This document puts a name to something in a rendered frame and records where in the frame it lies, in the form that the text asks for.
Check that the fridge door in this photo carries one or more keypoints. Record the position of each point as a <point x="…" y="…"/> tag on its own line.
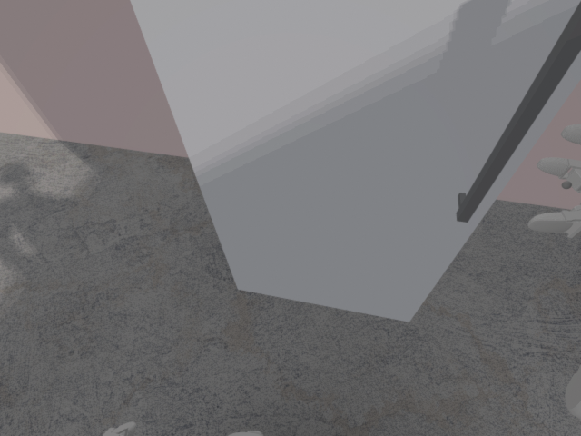
<point x="331" y="138"/>

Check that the handle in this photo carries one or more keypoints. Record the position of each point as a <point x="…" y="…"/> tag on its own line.
<point x="553" y="70"/>

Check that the right robot hand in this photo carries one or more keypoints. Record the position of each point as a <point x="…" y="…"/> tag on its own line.
<point x="565" y="221"/>

